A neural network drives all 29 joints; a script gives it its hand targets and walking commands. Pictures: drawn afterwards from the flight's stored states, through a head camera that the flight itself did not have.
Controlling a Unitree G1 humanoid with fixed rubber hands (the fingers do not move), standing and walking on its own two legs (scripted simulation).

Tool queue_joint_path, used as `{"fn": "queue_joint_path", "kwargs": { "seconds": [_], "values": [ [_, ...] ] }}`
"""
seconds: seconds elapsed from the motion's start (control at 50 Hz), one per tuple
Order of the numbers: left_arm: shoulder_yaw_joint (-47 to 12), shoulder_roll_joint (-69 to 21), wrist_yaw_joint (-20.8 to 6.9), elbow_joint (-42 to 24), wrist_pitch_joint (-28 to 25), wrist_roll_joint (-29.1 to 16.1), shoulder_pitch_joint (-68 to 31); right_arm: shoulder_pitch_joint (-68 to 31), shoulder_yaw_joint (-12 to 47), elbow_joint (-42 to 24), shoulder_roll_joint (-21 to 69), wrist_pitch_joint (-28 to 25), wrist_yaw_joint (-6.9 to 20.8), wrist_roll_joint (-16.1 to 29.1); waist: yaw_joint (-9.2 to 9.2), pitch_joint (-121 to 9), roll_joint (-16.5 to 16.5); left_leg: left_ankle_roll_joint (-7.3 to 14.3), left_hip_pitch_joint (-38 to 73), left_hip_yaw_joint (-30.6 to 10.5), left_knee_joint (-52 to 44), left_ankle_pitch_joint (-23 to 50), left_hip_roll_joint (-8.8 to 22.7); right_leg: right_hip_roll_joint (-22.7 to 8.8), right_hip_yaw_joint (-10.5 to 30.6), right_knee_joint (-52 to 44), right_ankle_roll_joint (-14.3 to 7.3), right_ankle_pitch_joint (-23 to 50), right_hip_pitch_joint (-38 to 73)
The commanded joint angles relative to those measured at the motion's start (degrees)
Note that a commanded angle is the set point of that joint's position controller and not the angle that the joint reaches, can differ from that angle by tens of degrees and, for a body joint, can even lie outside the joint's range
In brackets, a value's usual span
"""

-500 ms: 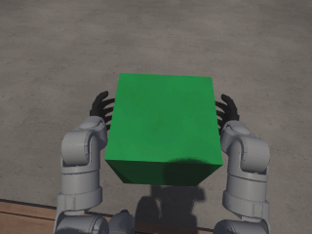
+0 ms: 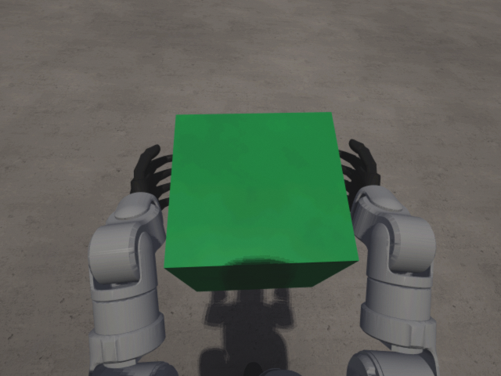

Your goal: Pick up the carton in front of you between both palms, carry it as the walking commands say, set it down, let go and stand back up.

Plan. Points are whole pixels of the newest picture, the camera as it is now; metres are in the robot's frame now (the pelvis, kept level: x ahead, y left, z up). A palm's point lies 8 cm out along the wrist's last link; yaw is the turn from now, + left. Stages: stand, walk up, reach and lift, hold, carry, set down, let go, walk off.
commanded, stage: carry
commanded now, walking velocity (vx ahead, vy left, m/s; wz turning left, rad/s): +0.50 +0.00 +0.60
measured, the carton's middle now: (254, 214) +0.35 -0.04 +0.07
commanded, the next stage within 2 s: none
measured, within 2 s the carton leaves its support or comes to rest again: neither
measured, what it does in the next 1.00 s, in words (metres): goes down: right foot 0.06 m lower, then left foot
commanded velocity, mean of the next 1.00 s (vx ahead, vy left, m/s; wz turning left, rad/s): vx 0.50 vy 0.00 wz -0.17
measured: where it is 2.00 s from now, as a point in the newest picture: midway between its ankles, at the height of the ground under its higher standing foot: (192, 165)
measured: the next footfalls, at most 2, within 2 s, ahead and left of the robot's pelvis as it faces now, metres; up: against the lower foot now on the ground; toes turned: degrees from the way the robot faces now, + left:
right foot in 0.02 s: +0.16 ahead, -0.09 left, -0.06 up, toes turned -1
left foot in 0.44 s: +0.48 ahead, +0.14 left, -0.06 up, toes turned +22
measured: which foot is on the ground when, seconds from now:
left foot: down 0.00-0.02, up 0.04-0.42, down 0.44-0.96, up 0.98-1.00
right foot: up 0.00-0.00, down 0.02-0.42, up 0.44-0.92, down 0.94-1.00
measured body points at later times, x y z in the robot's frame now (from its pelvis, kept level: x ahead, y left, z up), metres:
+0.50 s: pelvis +0.36 +0.05 -0.08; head +0.41 +0.07 +0.37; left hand +0.64 +0.30 +0.00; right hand +0.73 +0.01 +0.00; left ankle +0.45 +0.12 -0.78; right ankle +0.17 -0.10 -0.70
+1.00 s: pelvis +0.72 +0.11 -0.06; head +0.69 +0.11 +0.39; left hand +0.95 +0.30 +0.04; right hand +1.00 +0.00 +0.04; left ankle +0.49 +0.14 -0.70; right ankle +0.80 +0.06 -0.78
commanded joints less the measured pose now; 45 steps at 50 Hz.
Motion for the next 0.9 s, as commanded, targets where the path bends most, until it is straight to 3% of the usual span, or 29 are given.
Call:
{"fn": "queue_joint_path", "kwargs": {
  "seconds": [0.0, 0.02, 0.04, 0.06, 0.08, 0.1, 0.12, 0.14, 0.16, 0.18, 0.24, 0.3, 0.36, 0.38, 0.4, 0.42, 0.44, 0.46, 0.48, 0.52, 0.58, 0.6, 0.64, 0.7, 0.72, 0.74, 0.78, 0.82, 0.88],
  "values": [
    [-30.2, -29.3, -2.2, 6.9, 1.8, -7.9, -23.2, -30.5, 37.5, -0.5, 41.5, 4.1, 7.3, 16.4, 11.63, -21.9, -4.0, -1.4, -22.3, -2.7, 26.1, -19.8, 1.0, -14.5, 7.7, 3.2, -5.3, 27.4, 41.4],
    [-28.8, -26.8, -1.4, 9.6, 2.8, -7.0, -24.2, -30.8, 34.8, 3.4, 41.7, 5.1, 6.7, 15.5, 11.67, -25.4, -8.4, -2.7, -34.6, -5.2, 34.0, -29.8, 1.2, -23.4, 17.3, 12.5, -9.1, 37.1, 52.9],
    [-30.6, -28.5, -0.8, 5.8, 2.7, -9.4, -28.1, -29.5, 33.0, 4.6, 43.4, 5.6, 6.4, 16.6, 14.39, -30.2, -8.4, -3.8, -47.4, -6.1, 42.4, -30.0, 3.2, -26.4, 22.2, 14.2, -14.0, 30.5, 63.8],
    [-31.9, -30.4, -0.7, 2.9, 2.9, -12.0, -31.9, -30.8, 33.0, 3.3, 42.9, 5.6, 5.7, 16.4, 14.21, -28.7, -0.8, -2.7, -48.6, -5.4, 42.9, -26.3, 5.0, -25.8, 22.6, 11.2, -13.3, 13.9, 57.8],
    [-33.6, -32.7, -0.9, -0.2, 2.3, -14.3, -36.2, -29.8, 30.9, 4.9, 43.9, 6.1, 5.2, 15.6, 12.40, -27.1, 2.8, -3.3, -44.4, -4.6, 41.8, -21.8, 6.3, -24.7, 23.8, 6.3, -12.9, -3.3, 46.9],
    [-36.0, -37.3, -1.7, -1.3, 1.8, -17.0, -40.0, -32.1, 32.5, 0.4, 46.4, 5.2, 5.0, 14.8, 11.64, -26.3, 3.4, -3.8, -41.3, -5.2, 39.7, -17.9, 7.9, -23.1, 22.3, 5.2, -12.9, -7.0, 40.9],
    [-37.1, -40.3, -2.7, -1.5, 1.3, -18.8, -41.9, -34.3, 33.4, -2.5, 46.9, 4.7, 4.7, 13.8, 10.82, -24.5, -1.0, -4.6, -37.5, -5.5, 36.7, -14.9, 8.8, -21.2, 19.6, 3.3, -11.2, -12.7, 34.0],
    [-39.2, -43.3, -3.5, -2.3, 0.7, -21.8, -44.0, -33.5, 32.5, -2.9, 47.3, 3.9, 4.4, 13.0, 10.96, -24.5, 0.6, -4.6, -37.5, -4.4, 36.4, -14.4, 8.3, -19.8, 17.8, 3.5, -10.9, -15.1, 33.3],
    [-40.1, -45.2, -4.4, -0.2, 0.4, -22.6, -43.4, -29.7, 30.8, 0.1, 47.8, 3.5, 3.9, 9.6, 10.69, -21.8, -0.9, -4.7, -37.4, -2.9, 35.9, -10.9, 8.3, -18.6, 13.4, 3.0, -8.8, -11.3, 29.3],
    [-41.4, -46.1, -5.2, 1.5, -0.4, -23.6, -42.6, -27.9, 30.8, -1.1, 46.2, 2.4, 3.5, 6.5, 11.03, -21.7, -0.7, -4.2, -38.7, -2.8, 33.3, -9.7, 8.6, -18.6, 12.7, 3.2, -9.8, -9.3, 31.6],
    [-43.2, -48.0, -6.9, 2.4, -2.5, -24.8, -40.8, -28.7, 33.8, -3.0, 47.2, 0.1, 3.6, 6.0, 13.08, -21.2, -3.6, -3.2, -39.9, 0.5, 23.3, -5.0, 7.8, -16.2, 5.2, 4.7, -8.1, 2.2, 35.5],
    [-44.7, -47.0, -7.6, 2.6, -3.8, -25.3, -38.4, -25.2, 34.9, -3.4, 46.5, -1.2, 3.8, 4.6, 13.86, -18.0, -1.7, -1.5, -32.5, 5.6, 7.0, 0.6, 5.3, -13.2, -2.9, 2.8, -5.7, 10.5, 34.9],
    [-44.3, -45.5, -7.0, 2.5, -4.6, -23.4, -34.5, -22.9, 36.3, -4.8, 45.8, -1.5, 4.1, 5.4, 9.15, -22.1, -7.6, -0.1, -13.2, 13.9, -4.3, 4.2, -3.0, -12.9, -10.8, 15.6, -1.3, 34.0, 35.7],
    [-44.4, -45.1, -6.9, 3.3, -4.8, -23.2, -32.0, -21.1, 36.8, -5.4, 45.2, -1.5, 4.3, 5.5, 5.97, -25.5, -9.0, 0.7, -1.5, 12.7, -9.7, 8.8, -2.9, -13.3, -10.6, 25.4, -0.3, 33.2, 32.3],
    [-43.5, -44.0, -6.8, 2.6, -4.9, -22.4, -31.3, -19.5, 37.4, -4.4, 46.1, -1.1, 4.5, 6.1, 4.87, -29.8, -3.2, 1.4, 14.4, 6.1, -15.1, 18.7, 2.5, -10.7, -8.9, 37.4, 2.0, 11.3, 22.5],
    [-43.2, -44.0, -7.0, 2.2, -4.7, -20.5, -29.9, -20.4, 39.7, -4.5, 46.1, -1.3, 4.6, 6.7, 7.14, -33.8, 7.1, 5.7, 32.7, -11.4, -6.0, 36.0, 16.3, -4.9, -4.4, 44.7, 2.7, -41.4, 4.7],
    [-42.6, -42.1, -6.9, 4.5, -4.2, -19.2, -27.3, -19.5, 38.0, -4.7, 45.1, -1.4, 4.7, 6.8, 5.20, -37.3, 11.5, 12.3, 39.7, -26.1, -4.4, 39.7, 26.3, -0.7, -1.8, 59.3, 2.5, -55.2, -7.3],
    [-41.3, -41.7, -6.5, 3.3, -4.2, -19.6, -27.2, -20.5, 41.4, -3.9, 46.8, -1.5, 4.9, 8.5, 5.05, -41.1, 13.0, 15.6, 42.6, -32.6, -10.4, 32.7, 25.8, 1.1, 3.3, 67.5, 2.3, -50.6, -12.0],
    [-42.8, -43.5, -6.5, -0.8, -4.4, -20.4, -30.8, -19.2, 40.7, -5.3, 48.9, -2.0, 5.3, 9.7, 5.07, -34.5, 9.3, 11.2, 34.7, -26.5, -12.8, 26.9, 23.1, -1.5, 4.1, 61.9, 1.4, -46.2, -13.7],
    [-41.8, -45.7, -6.6, 1.6, -4.3, -19.6, -29.8, -21.9, 41.9, -6.1, 51.6, -2.1, 6.6, 11.4, 6.39, -29.0, 4.8, 7.1, 26.1, -19.9, -16.4, 19.4, 22.4, -4.9, 5.7, 54.7, 0.8, -40.5, -15.1],
    [-43.6, -47.4, -7.0, -1.2, -5.2, -18.7, -27.5, -23.1, 44.2, -10.3, 53.6, -3.2, 8.0, 13.4, 6.06, -28.1, 5.2, 5.7, 24.6, -13.1, -18.1, 21.9, 21.6, -5.2, 4.2, 46.4, 0.4, -39.4, -15.3],
    [-44.5, -47.3, -6.9, -2.8, -5.3, -18.9, -26.7, -19.8, 44.4, -10.1, 53.6, -2.9, 8.4, 14.2, 6.74, -26.7, 6.6, 2.3, 23.7, -9.0, -18.7, 28.7, 21.3, -4.8, 2.0, 43.7, 0.4, -35.5, -14.6],
    [-44.5, -45.7, -6.6, -0.4, -4.5, -16.4, -18.3, -14.4, 44.5, -10.7, 50.1, -2.1, 8.6, 12.7, 6.95, -25.7, 10.5, 0.1, 27.6, -4.4, -19.0, 35.1, 19.2, -3.5, -0.6, 37.1, 0.9, -32.2, -17.2],
    [-45.1, -45.6, -6.8, -1.5, -2.3, -15.4, -11.5, -7.5, 44.3, -13.8, 47.3, -0.2, 9.9, 11.9, 8.83, -19.8, 9.9, -2.7, 20.7, 6.9, -23.4, 35.5, 15.7, -2.2, -5.1, 21.6, 1.0, -20.4, -10.2],
    [-45.7, -43.4, -7.1, -7.0, -2.1, -14.5, -12.7, -4.9, 44.3, -11.2, 49.8, 0.8, 10.3, 12.0, 8.43, -18.0, 10.8, -3.3, 19.5, 7.7, -24.4, 35.2, 14.9, -1.3, -6.9, 18.1, 0.2, -17.8, -7.4],
    [-46.6, -46.1, -7.6, -8.6, -1.4, -16.5, -13.0, -6.0, 44.2, -15.6, 50.9, 0.9, 10.9, 13.6, 8.59, -17.2, 10.0, -4.6, 19.6, 8.6, -25.5, 38.4, 15.9, -0.3, -7.9, 16.1, -0.1, -14.6, -6.8],
    [-47.1, -45.7, -8.3, -9.3, 0.8, -17.4, -9.3, -1.2, 43.4, -15.5, 49.7, 2.4, 11.1, 12.0, 8.39, -14.2, 12.8, -4.1, 22.6, 11.2, -25.1, 43.4, 15.4, 0.2, -9.4, 11.6, -1.2, -12.1, -5.9],
    [-48.9, -46.9, -9.1, -11.7, 2.2, -18.4, -7.7, 3.2, 42.9, -17.1, 49.4, 3.4, 11.4, 10.5, 8.73, -15.4, 14.5, -5.3, 27.1, 12.2, -20.7, 55.0, 17.2, 1.5, -10.7, 10.5, -3.0, -13.9, -3.2],
    [-47.2, -46.2, -10.0, -12.6, 4.1, -17.8, -3.7, 5.4, 43.2, -17.8, 50.4, 5.9, 12.1, 11.0, 10.23, -17.3, 15.1, -6.3, 20.5, 16.1, -3.6, 56.6, 15.9, 6.2, -15.0, 4.5, -3.7, -16.8, 15.3]
  ]
}}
